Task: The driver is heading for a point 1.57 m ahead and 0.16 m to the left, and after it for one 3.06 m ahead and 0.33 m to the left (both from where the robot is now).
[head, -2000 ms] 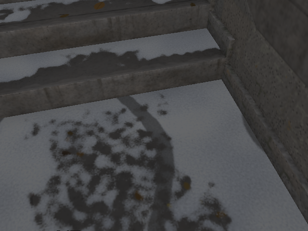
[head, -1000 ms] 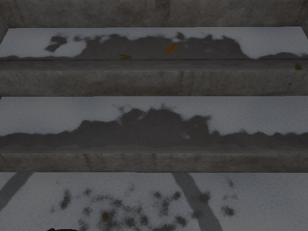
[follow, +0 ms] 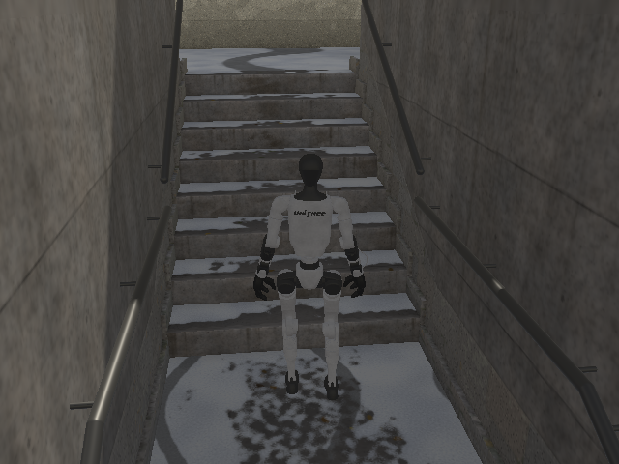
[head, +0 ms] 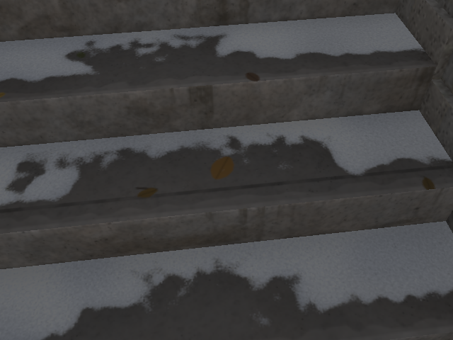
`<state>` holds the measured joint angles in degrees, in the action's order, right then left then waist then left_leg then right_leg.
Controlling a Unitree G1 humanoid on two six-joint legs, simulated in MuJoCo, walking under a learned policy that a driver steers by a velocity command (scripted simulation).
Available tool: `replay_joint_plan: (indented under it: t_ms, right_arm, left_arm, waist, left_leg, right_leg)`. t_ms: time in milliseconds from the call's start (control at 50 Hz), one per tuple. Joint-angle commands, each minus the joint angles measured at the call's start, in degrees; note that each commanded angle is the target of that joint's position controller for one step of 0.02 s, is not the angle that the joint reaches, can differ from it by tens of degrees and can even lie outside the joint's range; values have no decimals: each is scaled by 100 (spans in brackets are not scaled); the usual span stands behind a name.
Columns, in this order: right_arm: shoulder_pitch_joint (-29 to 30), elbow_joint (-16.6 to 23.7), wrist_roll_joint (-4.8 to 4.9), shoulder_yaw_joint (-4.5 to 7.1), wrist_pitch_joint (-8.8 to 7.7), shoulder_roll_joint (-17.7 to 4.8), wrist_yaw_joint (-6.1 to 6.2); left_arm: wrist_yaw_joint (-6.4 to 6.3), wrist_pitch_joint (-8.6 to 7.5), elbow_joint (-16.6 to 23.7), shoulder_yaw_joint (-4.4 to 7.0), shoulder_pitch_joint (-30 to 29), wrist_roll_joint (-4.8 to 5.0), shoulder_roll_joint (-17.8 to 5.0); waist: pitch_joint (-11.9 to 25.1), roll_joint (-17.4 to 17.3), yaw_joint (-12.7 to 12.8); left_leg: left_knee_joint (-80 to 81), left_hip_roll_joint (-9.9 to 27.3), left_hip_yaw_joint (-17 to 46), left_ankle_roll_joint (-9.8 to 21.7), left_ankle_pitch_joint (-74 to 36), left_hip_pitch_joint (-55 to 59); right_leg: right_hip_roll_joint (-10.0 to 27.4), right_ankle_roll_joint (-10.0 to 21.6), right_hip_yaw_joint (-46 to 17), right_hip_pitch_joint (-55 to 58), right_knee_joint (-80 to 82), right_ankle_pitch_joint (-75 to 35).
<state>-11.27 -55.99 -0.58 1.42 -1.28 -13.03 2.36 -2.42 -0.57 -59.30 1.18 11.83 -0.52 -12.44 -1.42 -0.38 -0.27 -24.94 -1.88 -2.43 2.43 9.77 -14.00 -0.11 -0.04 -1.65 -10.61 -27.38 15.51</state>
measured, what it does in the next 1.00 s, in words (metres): lifts its right foot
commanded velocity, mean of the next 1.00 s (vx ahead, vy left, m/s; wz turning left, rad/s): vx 0.13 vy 0.00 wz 0.00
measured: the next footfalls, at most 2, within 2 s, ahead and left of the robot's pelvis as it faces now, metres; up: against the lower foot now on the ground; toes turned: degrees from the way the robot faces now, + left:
right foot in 1.22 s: +0.28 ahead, -0.09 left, +0.00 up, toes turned -3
left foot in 1.70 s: +0.54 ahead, +0.09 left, +0.17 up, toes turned +7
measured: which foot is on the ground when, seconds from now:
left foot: down 0.00-1.00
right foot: down 0.00-0.88, up 0.90-1.00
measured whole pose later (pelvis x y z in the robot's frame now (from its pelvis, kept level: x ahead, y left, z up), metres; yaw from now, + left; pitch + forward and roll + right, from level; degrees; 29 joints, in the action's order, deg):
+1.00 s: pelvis +0.10 +0.01 +0.00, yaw +0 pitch +0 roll +0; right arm -20.0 -63.4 -2.1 2.0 -5.2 -11.5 0.8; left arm 0.0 -3.2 -60.0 2.0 11.6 -1.7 -13.4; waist -0.7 1.1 -1.3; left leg -21.2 -2.8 -0.9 3.6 16.6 -4.7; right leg -0.5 3.9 1.0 -19.3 -52.6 24.4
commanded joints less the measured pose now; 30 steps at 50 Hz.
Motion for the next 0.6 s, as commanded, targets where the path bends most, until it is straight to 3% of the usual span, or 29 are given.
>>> replay_joint_plan:
  t_ms: [20, 160, 560, 580, 600]
  right_arm:
    - [106, 179, -4, 93, -55, -521, 11]
    - [318, 37, 11, 95, -8, -611, 8]
    - [657, -348, 5, 83, 11, -680, 13]
    - [561, -424, -7, 56, 15, -591, 11]
    - [187, -605, -84, -63, 60, -307, -18]
  left_arm:
    - [0, -82, 164, 95, -1, 13, -601]
    - [17, -93, 124, 88, -124, 21, -676]
    - [26, -76, 16, 87, -277, 4, -706]
    - [27, -73, -56, 64, -162, -5, -621]
    - [22, -68, -185, -64, 42, -113, -366]
  waist:
    - [120, 221, 11]
    - [196, 103, 14]
    - [177, 52, 22]
    - [316, 52, 26]
    - [385, 100, -28]
  left_leg:
    - [321, 367, 389, 86, -218, 423]
    - [198, 401, 406, 85, -630, 541]
    - [291, 446, 474, 53, -404, 507]
    - [345, 404, 432, 44, 86, 573]
    - [670, 682, 756, 15, 456, 714]
  right_leg:
    - [289, 201, -256, -415, 563, -627]
    - [267, 227, -244, -326, 541, -948]
    - [213, 259, -191, -266, 681, -671]
    - [177, 260, -153, -209, 759, -191]
    - [490, 311, -614, -148, 1192, 300]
